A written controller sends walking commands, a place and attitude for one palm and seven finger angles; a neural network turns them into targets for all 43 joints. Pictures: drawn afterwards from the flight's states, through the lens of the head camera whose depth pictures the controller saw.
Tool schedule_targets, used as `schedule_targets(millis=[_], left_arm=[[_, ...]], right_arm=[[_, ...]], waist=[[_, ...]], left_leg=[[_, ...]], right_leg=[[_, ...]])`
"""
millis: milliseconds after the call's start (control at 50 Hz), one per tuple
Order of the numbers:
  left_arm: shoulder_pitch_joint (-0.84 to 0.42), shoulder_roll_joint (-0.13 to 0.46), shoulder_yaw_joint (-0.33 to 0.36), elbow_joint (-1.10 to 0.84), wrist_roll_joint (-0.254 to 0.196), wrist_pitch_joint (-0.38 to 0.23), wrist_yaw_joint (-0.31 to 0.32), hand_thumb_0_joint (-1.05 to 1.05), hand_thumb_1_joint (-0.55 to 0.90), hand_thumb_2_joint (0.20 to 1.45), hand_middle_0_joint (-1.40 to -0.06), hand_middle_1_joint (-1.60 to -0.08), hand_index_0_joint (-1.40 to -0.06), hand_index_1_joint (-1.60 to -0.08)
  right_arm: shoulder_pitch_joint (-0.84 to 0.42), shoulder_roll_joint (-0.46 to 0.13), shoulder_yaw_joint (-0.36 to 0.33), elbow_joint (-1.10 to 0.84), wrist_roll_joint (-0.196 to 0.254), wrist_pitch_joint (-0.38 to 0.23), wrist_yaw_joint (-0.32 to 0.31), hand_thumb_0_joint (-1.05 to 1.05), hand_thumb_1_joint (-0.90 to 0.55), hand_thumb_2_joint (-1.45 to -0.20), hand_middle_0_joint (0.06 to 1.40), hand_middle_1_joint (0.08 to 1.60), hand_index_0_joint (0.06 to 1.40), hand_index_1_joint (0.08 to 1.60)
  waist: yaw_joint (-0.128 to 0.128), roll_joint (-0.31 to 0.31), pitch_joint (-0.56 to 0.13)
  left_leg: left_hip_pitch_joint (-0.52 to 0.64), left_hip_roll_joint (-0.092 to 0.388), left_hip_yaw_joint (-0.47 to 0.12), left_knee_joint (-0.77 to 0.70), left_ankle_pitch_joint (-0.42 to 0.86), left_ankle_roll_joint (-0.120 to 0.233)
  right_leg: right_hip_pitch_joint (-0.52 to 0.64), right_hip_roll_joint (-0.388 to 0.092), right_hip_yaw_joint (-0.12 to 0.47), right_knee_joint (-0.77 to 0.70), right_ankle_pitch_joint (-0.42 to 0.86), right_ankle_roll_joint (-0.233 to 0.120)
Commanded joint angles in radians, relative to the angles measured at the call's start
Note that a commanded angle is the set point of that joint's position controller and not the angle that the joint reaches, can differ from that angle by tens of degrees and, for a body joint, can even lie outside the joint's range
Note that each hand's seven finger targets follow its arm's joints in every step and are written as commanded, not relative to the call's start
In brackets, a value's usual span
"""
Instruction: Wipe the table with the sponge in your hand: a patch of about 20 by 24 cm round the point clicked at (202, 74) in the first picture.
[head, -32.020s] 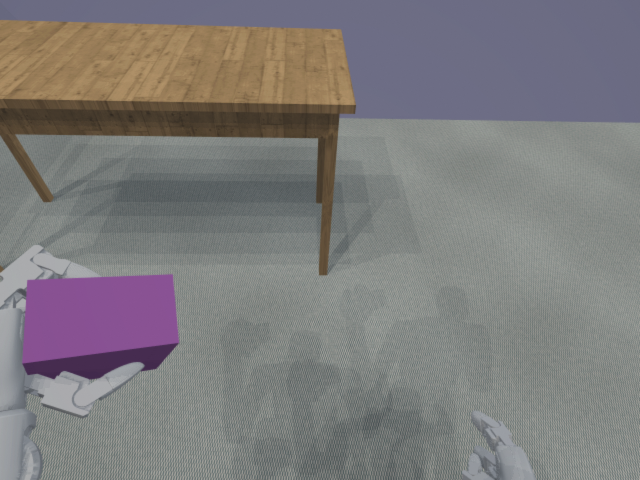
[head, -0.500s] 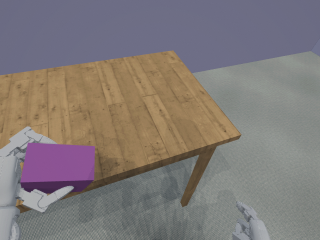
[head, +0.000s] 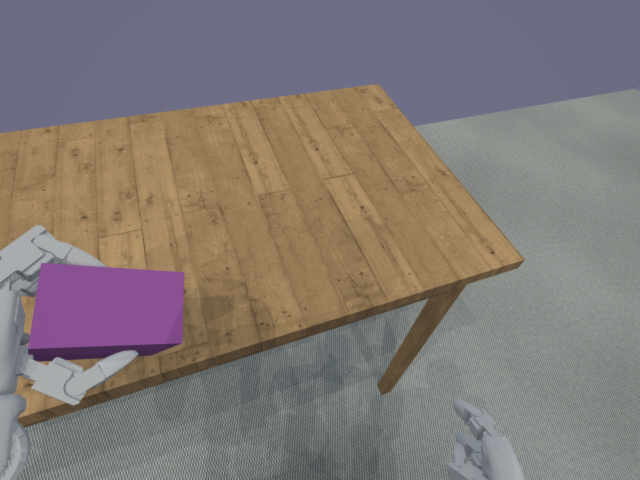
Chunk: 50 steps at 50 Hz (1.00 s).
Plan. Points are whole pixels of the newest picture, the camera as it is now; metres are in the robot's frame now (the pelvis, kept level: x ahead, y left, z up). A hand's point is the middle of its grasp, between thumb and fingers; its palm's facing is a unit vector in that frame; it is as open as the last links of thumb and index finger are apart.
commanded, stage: come to a stop and stand still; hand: left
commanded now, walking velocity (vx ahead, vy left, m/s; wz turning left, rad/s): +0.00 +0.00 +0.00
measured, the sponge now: (125, 317) +0.23 +0.22 +0.12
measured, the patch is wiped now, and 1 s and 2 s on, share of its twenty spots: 0.00 0.00 0.00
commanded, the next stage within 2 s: look again from close up in 0.10 s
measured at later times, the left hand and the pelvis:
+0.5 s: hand (144, 299) +0.23 +0.20 +0.16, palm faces +0.36 -0.86 -0.37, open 10.4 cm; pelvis +0.02 -0.04 +0.00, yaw +0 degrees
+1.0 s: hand (94, 235) +0.26 +0.24 +0.20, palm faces +0.47 -0.73 -0.50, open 10.4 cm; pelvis +0.02 -0.05 +0.00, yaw +1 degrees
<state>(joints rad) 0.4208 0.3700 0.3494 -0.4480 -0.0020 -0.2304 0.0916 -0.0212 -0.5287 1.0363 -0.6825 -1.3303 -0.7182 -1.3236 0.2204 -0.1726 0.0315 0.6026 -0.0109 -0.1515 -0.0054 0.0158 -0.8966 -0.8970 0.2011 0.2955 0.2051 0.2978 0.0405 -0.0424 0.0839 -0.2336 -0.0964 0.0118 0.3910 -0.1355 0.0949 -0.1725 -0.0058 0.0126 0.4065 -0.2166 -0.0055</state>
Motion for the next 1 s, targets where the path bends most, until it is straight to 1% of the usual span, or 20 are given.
schedule_targets(millis=[0, 100, 200, 240, 340, 360, 380, 460, 560, 580, 760, 780, 840, 860, 880, 900, 920, 940, 960, 980], left_arm=[[-0.130, 0.166, 0.090, -0.302, -0.016, -0.085, 0.027, 0.000, 0.100, 1.300, -1.200, -1.600, -1.200, -1.600], [-0.084, 0.136, 0.088, -0.175, -0.020, -0.065, 0.027, 0.000, 0.100, 1.300, -1.200, -1.600, -1.200, -1.600], [-0.101, 0.115, 0.063, -0.135, -0.017, -0.059, 0.022, 0.000, 0.100, 1.300, -1.200, -1.600, -1.200, -1.600], [-0.120, 0.129, 0.065, -0.153, -0.019, -0.060, 0.022, 0.000, 0.100, 1.300, -1.200, -1.600, -1.200, -1.600], [-0.141, 0.154, 0.074, -0.236, -0.034, -0.066, 0.025, 0.000, 0.100, 1.300, -1.200, -1.600, -1.200, -1.600], [-0.147, 0.188, 0.103, -0.255, -0.032, -0.065, 0.032, 0.000, 0.100, 1.300, -1.200, -1.600, -1.200, -1.600], [-0.130, 0.161, 0.084, -0.234, -0.039, -0.065, 0.030, 0.000, 0.100, 1.300, -1.200, -1.600, -1.200, -1.600], [-0.069, 0.198, 0.136, -0.230, -0.050, -0.055, 0.036, 0.000, 0.100, 1.300, -1.200, -1.600, -1.200, -1.600], [-0.010, 0.172, 0.122, -0.204, -0.060, -0.039, 0.031, 0.000, 0.100, 1.300, -1.200, -1.600, -1.200, -1.600], [0.003, 0.144, 0.097, -0.184, -0.065, -0.037, 0.027, 0.000, 0.100, 1.300, -1.200, -1.600, -1.200, -1.600], [-0.022, 0.197, 0.131, -0.227, -0.066, -0.021, 0.041, 0.000, 0.100, 1.300, -1.200, -1.600, -1.200, -1.600], [-0.017, 0.163, 0.103, -0.211, -0.070, -0.023, 0.037, 0.000, 0.100, 1.300, -1.200, -1.600, -1.200, -1.600], [-0.046, 0.174, 0.106, -0.231, -0.069, -0.019, 0.038, 0.000, 0.100, 1.300, -1.200, -1.600, -1.200, -1.600], [-0.951, 0.965, 0.302, -0.581, -0.068, -0.163, 0.055, 0.000, 0.100, 1.300, -1.200, -1.600, -1.200, -1.600], [-0.561, 0.486, 0.397, -0.126, -0.024, -0.115, 0.035, 0.000, 0.100, 1.300, -1.200, -1.600, -1.200, -1.600], [-0.422, 0.391, 0.275, -0.076, -0.035, -0.083, 0.034, 0.000, 0.100, 1.300, -1.200, -1.600, -1.200, -1.600], [-0.339, 0.432, 0.295, 0.024, -0.039, -0.068, 0.042, 0.000, 0.100, 1.300, -1.200, -1.600, -1.200, -1.600], [-0.283, 0.369, 0.233, -0.006, -0.054, -0.077, 0.024, 0.000, 0.100, 1.300, -1.200, -1.600, -1.200, -1.600], [-0.176, 0.329, 0.212, 0.030, -0.061, -0.075, 0.014, 0.000, 0.100, 1.300, -1.200, -1.600, -1.200, -1.600], [-0.068, 0.275, 0.173, 0.002, -0.061, -0.079, 0.004, 0.000, 0.100, 1.300, -1.200, -1.600, -1.200, -1.600]], right_arm=[[-0.089, -0.155, -0.066, -0.154, 0.007, -0.063, -0.016, 0.000, -0.900, -0.900, 0.200, 0.300, 0.200, 0.300], [-0.094, -0.154, -0.066, -0.152, 0.015, -0.037, -0.017, 0.000, -0.900, -0.900, 0.200, 0.300, 0.200, 0.300], [-0.101, -0.157, -0.064, -0.161, 0.020, -0.022, -0.018, 0.000, -0.900, -0.900, 0.200, 0.300, 0.200, 0.300], [-0.110, -0.156, -0.063, -0.170, 0.020, -0.024, -0.020, 0.000, -0.900, -0.900, 0.200, 0.300, 0.200, 0.300], [-0.125, -0.158, -0.064, -0.170, 0.019, -0.037, -0.025, 0.000, -0.900, -0.900, 0.200, 0.300, 0.200, 0.300], [-0.141, -0.157, -0.060, -0.161, 0.021, -0.040, -0.029, 0.000, -0.900, -0.900, 0.200, 0.300, 0.200, 0.300], [-0.131, -0.154, -0.056, -0.161, 0.015, -0.037, -0.030, 0.000, -0.900, -0.900, 0.200, 0.300, 0.200, 0.300], [-0.132, -0.152, -0.063, -0.158, 0.024, -0.035, -0.034, 0.000, -0.900, -0.900, 0.200, 0.300, 0.200, 0.300], [-0.128, -0.159, -0.068, -0.162, 0.031, -0.019, -0.035, 0.000, -0.900, -0.900, 0.200, 0.300, 0.200, 0.300], [-0.118, -0.161, -0.064, -0.166, 0.026, -0.013, -0.034, 0.000, -0.900, -0.900, 0.200, 0.300, 0.200, 0.300], [-0.138, -0.158, -0.065, -0.173, 0.033, -0.002, -0.049, 0.000, -0.900, -0.900, 0.200, 0.300, 0.200, 0.300], [-0.125, -0.156, -0.061, -0.172, 0.025, 0.003, -0.048, 0.000, -0.900, -0.900, 0.200, 0.300, 0.200, 0.300], [-0.127, -0.156, -0.066, -0.177, 0.030, 0.000, -0.049, 0.000, -0.900, -0.900, 0.200, 0.300, 0.200, 0.300], [0.104, -0.217, 0.138, -0.322, 0.105, 0.028, -0.132, 0.000, -0.900, -0.900, 0.200, 0.300, 0.200, 0.300], [-0.021, -0.092, -0.020, -0.224, 0.082, -0.018, -0.109, 0.000, -0.900, -0.900, 0.200, 0.300, 0.200, 0.300], [-0.079, -0.142, -0.015, -0.162, 0.028, -0.028, -0.067, 0.000, -0.900, -0.900, 0.200, 0.300, 0.200, 0.300], [-0.074, -0.212, -0.040, -0.172, 0.019, -0.029, -0.055, 0.000, -0.900, -0.900, 0.200, 0.300, 0.200, 0.300], [-0.061, -0.203, -0.041, -0.188, 0.017, -0.039, -0.041, 0.000, -0.900, -0.900, 0.200, 0.300, 0.200, 0.300], [-0.059, -0.204, -0.042, -0.164, 0.015, -0.046, -0.025, 0.000, -0.900, -0.900, 0.200, 0.300, 0.200, 0.300], [-0.014, -0.203, -0.048, -0.182, 0.016, -0.047, -0.013, 0.000, -0.900, -0.900, 0.200, 0.300, 0.200, 0.300]], waist=[[-0.015, 0.190, -0.222], [-0.017, 0.129, -0.158], [-0.019, 0.099, -0.129], [-0.019, 0.074, -0.134], [-0.020, 0.089, -0.173], [-0.018, 0.125, -0.184], [-0.017, 0.115, -0.182], [-0.013, 0.112, -0.219], [-0.016, 0.084, -0.231], [-0.016, 0.074, -0.226], [-0.015, 0.068, -0.204], [-0.016, 0.055, -0.216], [-0.018, 0.065, -0.207], [-0.084, 0.281, -0.106], [-0.015, 0.146, -0.144], [-0.022, 0.095, -0.123], [0.003, 0.073, -0.144], [0.003, 0.083, -0.215], [0.003, 0.121, -0.262], [0.011, 0.101, -0.285]], left_leg=[[0.136, 0.230, -0.216, -0.134, 0.027, -0.142], [0.033, 0.213, -0.200, -0.160, -0.126, -0.141], [-0.033, 0.189, -0.181, -0.160, -0.227, -0.105], [-0.034, 0.171, -0.151, -0.116, -0.207, -0.077], [0.050, 0.142, -0.124, -0.017, -0.036, -0.065], [0.073, 0.144, -0.124, -0.012, -0.008, -0.068], [0.065, 0.144, -0.122, -0.013, -0.002, -0.064], [0.099, 0.149, -0.118, 0.014, 0.118, -0.066], [0.119, 0.160, -0.110, 0.027, 0.228, -0.066], [0.108, 0.161, -0.109, 0.025, 0.228, -0.062], [0.101, 0.158, -0.107, 0.028, 0.178, -0.064], [0.100, 0.158, -0.107, 0.025, 0.169, -0.058], [0.104, 0.156, -0.108, 0.022, 0.145, -0.061], [-0.055, 0.116, -0.097, 0.010, 0.104, -0.051], [0.038, 0.215, -0.113, 0.036, 0.026, -0.060], [0.034, 0.169, -0.132, -0.002, 0.061, -0.065], [0.063, 0.156, -0.113, 0.029, 0.068, -0.070], [0.053, 0.148, -0.100, 0.061, 0.060, -0.068], [0.084, 0.147, -0.089, 0.076, 0.077, -0.065], [0.056, 0.148, -0.081, 0.081, 0.107, -0.064]], right_leg=[[0.009, 0.009, -0.014, 0.011, -0.027, -0.015], [0.049, 0.002, -0.006, -0.038, -0.011, -0.017], [0.068, -0.007, 0.019, -0.075, -0.007, -0.018], [0.065, -0.026, 0.042, -0.106, -0.004, -0.020], [0.025, -0.060, 0.094, -0.129, 0.062, -0.037], [0.017, -0.062, 0.095, -0.124, 0.079, -0.037], [0.024, -0.061, 0.088, -0.123, 0.084, -0.034], [0.052, -0.065, 0.092, -0.098, 0.196, -0.031], [0.066, -0.063, 0.075, -0.075, 0.281, -0.023], [0.068, -0.063, 0.070, -0.080, 0.282, -0.019], [0.035, -0.080, 0.093, -0.092, 0.259, -0.017], [0.049, -0.076, 0.083, -0.093, 0.246, -0.014], [0.045, -0.077, 0.096, -0.101, 0.235, -0.013], [0.112, 0.018, 0.036, -0.091, 0.051, 0.053], [-0.100, -0.039, 0.015, -0.010, -0.121, -0.002], [-0.076, -0.018, 0.013, -0.033, -0.073, -0.019], [-0.089, -0.034, 0.060, -0.042, 0.014, -0.044], [-0.061, -0.067, 0.100, -0.040, 0.067, -0.054], [-0.056, -0.067, 0.107, -0.011, 0.099, -0.061], [-0.017, -0.081, 0.091, -0.008, 0.153, -0.053]])
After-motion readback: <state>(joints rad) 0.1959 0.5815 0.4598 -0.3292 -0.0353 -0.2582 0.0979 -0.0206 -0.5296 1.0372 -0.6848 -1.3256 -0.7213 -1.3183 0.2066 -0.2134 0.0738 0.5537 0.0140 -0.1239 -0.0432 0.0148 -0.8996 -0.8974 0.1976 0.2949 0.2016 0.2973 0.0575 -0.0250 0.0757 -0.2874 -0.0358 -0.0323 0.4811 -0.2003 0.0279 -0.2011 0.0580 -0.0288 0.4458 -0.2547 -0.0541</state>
